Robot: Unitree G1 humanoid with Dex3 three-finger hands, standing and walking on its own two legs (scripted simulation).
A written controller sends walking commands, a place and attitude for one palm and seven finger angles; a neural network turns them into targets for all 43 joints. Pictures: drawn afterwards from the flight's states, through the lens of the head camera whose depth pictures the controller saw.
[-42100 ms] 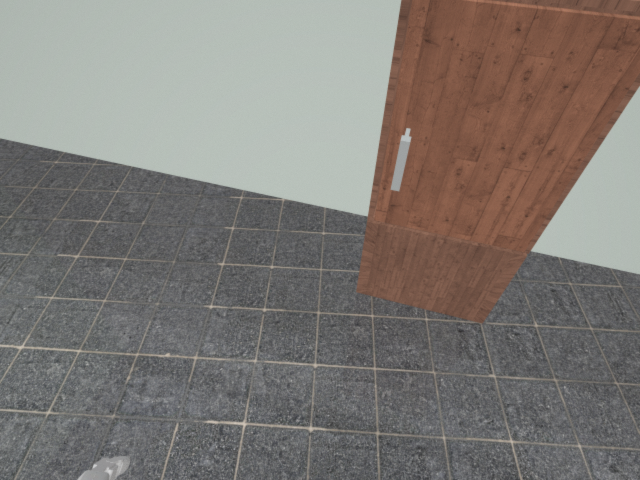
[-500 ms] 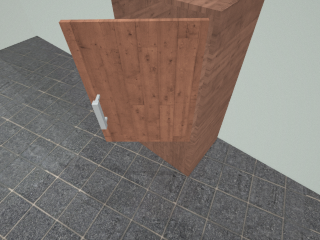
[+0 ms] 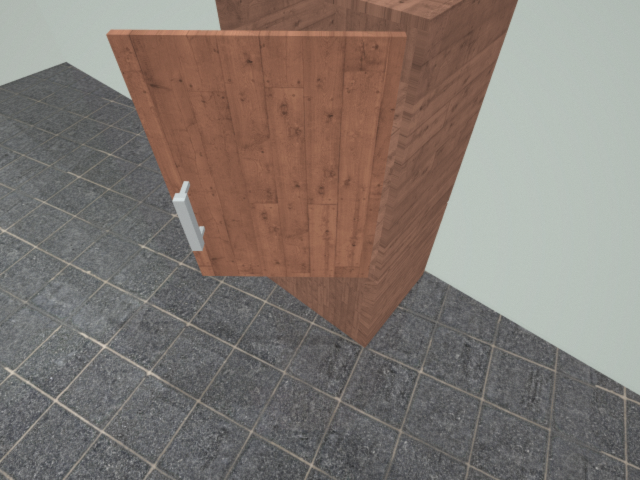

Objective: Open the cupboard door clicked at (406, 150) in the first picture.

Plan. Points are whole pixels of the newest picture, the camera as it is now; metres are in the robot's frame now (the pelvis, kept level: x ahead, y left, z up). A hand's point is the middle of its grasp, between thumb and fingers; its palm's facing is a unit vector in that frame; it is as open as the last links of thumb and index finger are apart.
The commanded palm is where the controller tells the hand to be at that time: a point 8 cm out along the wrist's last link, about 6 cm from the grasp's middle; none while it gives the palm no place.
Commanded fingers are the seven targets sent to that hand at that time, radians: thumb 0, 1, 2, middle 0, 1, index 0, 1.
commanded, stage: shuffle to correct the standing spot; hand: left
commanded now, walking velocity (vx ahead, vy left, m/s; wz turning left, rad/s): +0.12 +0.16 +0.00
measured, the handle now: (192, 216) +0.60 +0.31 -0.10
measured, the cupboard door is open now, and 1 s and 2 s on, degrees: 39 39 39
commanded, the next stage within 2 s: come to a stop and stand still in 0.34 s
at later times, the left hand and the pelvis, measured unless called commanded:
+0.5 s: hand out of the picture +0.09 +0.23 -0.17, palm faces +0.13 -0.96 -0.24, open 7.4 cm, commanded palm none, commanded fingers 0.00 0.90 0.90 -0.20 -0.30 -0.20 -0.30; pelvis +0.06 +0.05 +0.00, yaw +3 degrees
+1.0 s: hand out of the picture +0.09 +0.26 -0.17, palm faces +0.06 -0.96 -0.28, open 7.4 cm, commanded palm none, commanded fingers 0.00 0.90 0.90 -0.20 -0.30 -0.20 -0.30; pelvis +0.06 +0.06 -0.01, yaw +1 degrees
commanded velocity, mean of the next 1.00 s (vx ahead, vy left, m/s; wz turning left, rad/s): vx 0.00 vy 0.01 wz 0.03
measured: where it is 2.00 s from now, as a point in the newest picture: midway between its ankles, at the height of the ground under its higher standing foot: outside the picture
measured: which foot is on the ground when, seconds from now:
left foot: down 0.00-0.36, up 0.38-0.62, down 0.64-0.96, up 0.98-1.00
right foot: down 0.00-0.64, up 0.66-0.92, down 0.94-1.00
